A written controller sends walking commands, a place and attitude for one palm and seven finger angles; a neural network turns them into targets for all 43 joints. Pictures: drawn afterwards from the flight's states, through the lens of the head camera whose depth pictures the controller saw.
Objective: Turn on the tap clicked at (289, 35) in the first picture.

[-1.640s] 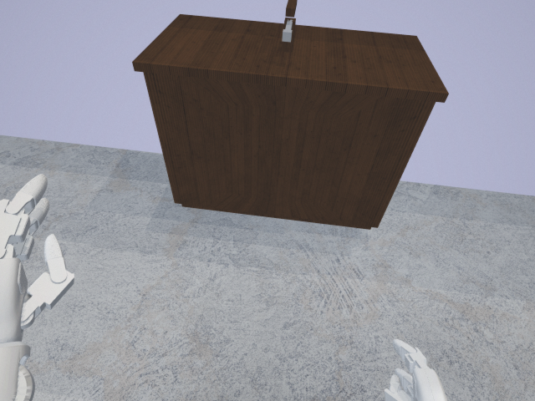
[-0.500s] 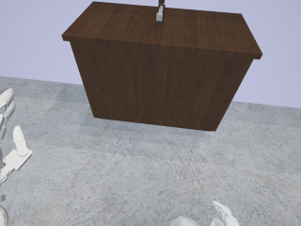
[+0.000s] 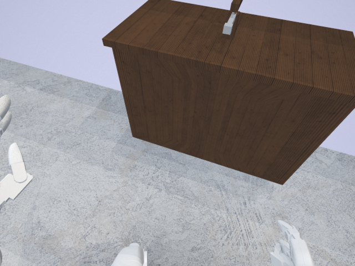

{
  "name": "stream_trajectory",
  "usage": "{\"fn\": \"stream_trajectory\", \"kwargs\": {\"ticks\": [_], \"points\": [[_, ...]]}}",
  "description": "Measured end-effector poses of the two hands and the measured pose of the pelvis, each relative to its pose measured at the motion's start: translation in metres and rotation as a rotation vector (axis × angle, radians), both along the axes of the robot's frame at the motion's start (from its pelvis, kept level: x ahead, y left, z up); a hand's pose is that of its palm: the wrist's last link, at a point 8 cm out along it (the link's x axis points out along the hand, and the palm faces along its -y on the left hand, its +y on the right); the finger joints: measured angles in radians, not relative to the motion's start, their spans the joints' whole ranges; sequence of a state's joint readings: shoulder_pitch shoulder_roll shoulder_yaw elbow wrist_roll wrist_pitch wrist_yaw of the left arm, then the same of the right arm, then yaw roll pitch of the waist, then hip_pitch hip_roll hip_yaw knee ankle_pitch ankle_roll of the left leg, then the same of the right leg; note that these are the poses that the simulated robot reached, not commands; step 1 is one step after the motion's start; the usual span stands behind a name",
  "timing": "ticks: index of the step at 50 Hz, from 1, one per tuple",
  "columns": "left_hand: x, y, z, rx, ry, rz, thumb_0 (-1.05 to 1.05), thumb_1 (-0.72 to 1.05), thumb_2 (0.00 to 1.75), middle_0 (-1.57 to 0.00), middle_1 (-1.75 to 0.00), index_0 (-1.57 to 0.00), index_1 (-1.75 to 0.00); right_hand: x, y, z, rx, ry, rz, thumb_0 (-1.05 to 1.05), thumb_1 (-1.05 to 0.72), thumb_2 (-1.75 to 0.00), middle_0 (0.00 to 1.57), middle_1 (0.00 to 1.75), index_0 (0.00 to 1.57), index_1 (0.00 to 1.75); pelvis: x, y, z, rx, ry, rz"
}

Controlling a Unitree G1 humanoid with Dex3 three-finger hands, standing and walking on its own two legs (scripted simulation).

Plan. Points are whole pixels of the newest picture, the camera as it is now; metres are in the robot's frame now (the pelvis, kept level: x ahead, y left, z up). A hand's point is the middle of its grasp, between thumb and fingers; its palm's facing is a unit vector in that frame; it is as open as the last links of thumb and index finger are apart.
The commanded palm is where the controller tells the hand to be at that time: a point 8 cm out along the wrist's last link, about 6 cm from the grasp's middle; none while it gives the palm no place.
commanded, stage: turn to face it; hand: left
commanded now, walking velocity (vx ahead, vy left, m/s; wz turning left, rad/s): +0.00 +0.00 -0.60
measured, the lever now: (227, 28) +0.85 -0.12 +0.11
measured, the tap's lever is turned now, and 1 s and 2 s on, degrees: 0 0 0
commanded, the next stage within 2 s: take the last steps up to it in 1.18 s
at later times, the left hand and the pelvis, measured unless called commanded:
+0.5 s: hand (93, 149) +0.27 +0.17 +0.17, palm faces +0.22 -0.85 -0.47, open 7.4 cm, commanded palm +0.22 +0.22 +0.18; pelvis +0.01 -0.02 -0.01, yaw -12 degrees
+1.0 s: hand (114, 167) +0.24 +0.12 +0.17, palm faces +0.02 -0.91 -0.41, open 7.4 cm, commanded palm +0.21 +0.17 +0.18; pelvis -0.06 +0.00 +0.00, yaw -27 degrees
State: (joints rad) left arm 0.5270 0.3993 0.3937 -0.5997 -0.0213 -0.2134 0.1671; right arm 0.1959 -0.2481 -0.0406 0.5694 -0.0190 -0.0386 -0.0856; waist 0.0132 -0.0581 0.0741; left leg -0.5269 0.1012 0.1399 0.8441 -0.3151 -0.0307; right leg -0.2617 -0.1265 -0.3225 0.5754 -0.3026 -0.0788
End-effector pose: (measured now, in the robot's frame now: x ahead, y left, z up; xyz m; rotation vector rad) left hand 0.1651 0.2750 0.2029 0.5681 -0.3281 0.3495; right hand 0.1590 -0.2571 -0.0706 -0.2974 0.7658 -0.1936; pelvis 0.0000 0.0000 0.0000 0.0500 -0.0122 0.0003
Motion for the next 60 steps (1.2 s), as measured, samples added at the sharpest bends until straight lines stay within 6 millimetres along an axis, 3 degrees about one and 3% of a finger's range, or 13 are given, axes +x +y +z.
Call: {"fn": "stream_trajectory", "kwargs": {"ticks": [4, 9, 13, 16, 20, 25, 30, 34, 40, 48, 53, 57, 60], "points": [[0.009, 0.014, -0.008, -0.065, -0.037, 0.047, 0.01, 0.89, 0.90, -0.22, -0.30, -0.21, -0.31, 0.029, 0.020, 0.002, 0.004, -0.040, 0.038, 0.01, -0.90, -0.90, 0.19, 0.30, 0.20, 0.30, 0.017, 0.009, -0.005, -0.021, -0.002, -0.014], [0.043, 0.024, -0.018, -0.135, -0.089, 0.019, 0.01, 0.89, 0.90, -0.21, -0.30, -0.21, -0.30, 0.052, 0.054, 0.003, 0.060, -0.088, 0.053, 0.01, -0.90, -0.90, 0.20, 0.30, 0.20, 0.30, 0.029, 0.017, -0.009, -0.029, -0.015, -0.047], [0.063, 0.011, -0.016, -0.122, -0.046, -0.041, 0.02, 0.89, 0.90, -0.21, -0.30, -0.20, -0.30, 0.054, 0.075, 0.007, 0.156, -0.133, 0.073, 0.01, -0.90, -0.90, 0.20, 0.30, 0.20, 0.30, 0.028, 0.014, -0.005, -0.050, -0.006, -0.077], [0.068, -0.009, -0.011, -0.080, -0.005, -0.103, 0.02, 0.89, 0.90, -0.21, -0.30, -0.20, -0.30, 0.046, 0.076, 0.005, 0.216, -0.150, 0.058, 0.01, -0.90, -0.90, 0.20, 0.30, 0.20, 0.30, 0.027, 0.008, -0.004, -0.058, 0.001, -0.123], [0.071, -0.038, -0.009, -0.007, 0.030, -0.159, 0.02, 0.89, 0.90, -0.21, -0.30, -0.20, -0.30, 0.023, 0.053, -0.012, 0.252, -0.134, 0.008, 0.01, -0.89, -0.90, 0.20, 0.30, 0.21, 0.30, 0.021, -0.008, -0.010, -0.056, -0.005, -0.169], [0.074, -0.063, -0.015, -0.014, 0.067, -0.184, 0.01, 0.89, 0.90, -0.22, -0.30, -0.21, -0.30, -0.023, 0.002, -0.034, 0.205, -0.017, -0.115, 0.01, -0.90, -0.90, 0.20, 0.30, 0.20, 0.30, 0.010, -0.019, -0.011, -0.033, -0.002, -0.210], [0.071, -0.078, -0.016, -0.026, 0.105, -0.237, 0.01, 0.89, 0.90, -0.22, -0.30, -0.21, -0.31, -0.076, -0.040, -0.028, 0.120, 0.052, -0.255, 0.01, -0.90, -0.90, 0.20, 0.30, 0.20, 0.30, -0.002, -0.022, -0.004, -0.013, 0.005, -0.260], [0.067, -0.086, -0.011, -0.025, 0.074, -0.300, 0.01, 0.89, 0.90, -0.22, -0.30, -0.21, -0.31, -0.112, -0.056, -0.016, 0.065, 0.062, -0.327, 0.01, -0.90, -0.90, 0.19, 0.30, 0.20, 0.30, -0.013, -0.021, -0.002, -0.007, 0.019, -0.301], [0.062, -0.085, -0.009, -0.061, 0.005, -0.369, 0.01, 0.89, 0.90, -0.22, -0.30, -0.21, -0.31, -0.144, -0.053, -0.002, 0.030, 0.037, -0.373, 0.01, -0.90, -0.90, 0.19, 0.30, 0.19, 0.30, -0.029, -0.011, -0.004, -0.011, 0.036, -0.360], [0.056, -0.090, -0.015, -0.073, 0.017, -0.418, 0.01, 0.89, 0.90, -0.21, -0.30, -0.21, -0.30, -0.168, -0.013, -0.001, 0.116, -0.056, -0.417, 0.01, -0.90, -0.90, 0.19, 0.30, 0.20, 0.30, -0.053, -0.002, -0.001, -0.049, 0.012, -0.451], [0.049, -0.120, -0.020, -0.053, 0.051, -0.465, 0.01, 0.89, 0.90, -0.21, -0.30, -0.20, -0.30, -0.189, 0.001, -0.019, 0.204, -0.074, -0.418, 0.01, -0.90, -0.90, 0.20, 0.30, 0.20, 0.30, -0.071, -0.011, -0.005, -0.067, 0.016, -0.510], [0.041, -0.153, -0.022, -0.019, 0.037, -0.533, 0.02, 0.89, 0.90, -0.21, -0.30, -0.21, -0.30, -0.217, -0.006, -0.040, 0.234, -0.046, -0.442, 0.01, -0.90, -0.90, 0.20, 0.30, 0.20, 0.30, -0.093, -0.019, -0.015, -0.071, 0.012, -0.528], [0.034, -0.165, -0.021, -0.009, 0.064, -0.581, 0.01, 0.89, 0.90, -0.22, -0.30, -0.21, -0.30, -0.245, -0.018, -0.041, 0.215, 0.002, -0.506, 0.01, -0.90, -0.90, 0.20, 0.30, 0.20, 0.30, -0.104, -0.018, -0.011, -0.045, 0.016, -0.557]]}}
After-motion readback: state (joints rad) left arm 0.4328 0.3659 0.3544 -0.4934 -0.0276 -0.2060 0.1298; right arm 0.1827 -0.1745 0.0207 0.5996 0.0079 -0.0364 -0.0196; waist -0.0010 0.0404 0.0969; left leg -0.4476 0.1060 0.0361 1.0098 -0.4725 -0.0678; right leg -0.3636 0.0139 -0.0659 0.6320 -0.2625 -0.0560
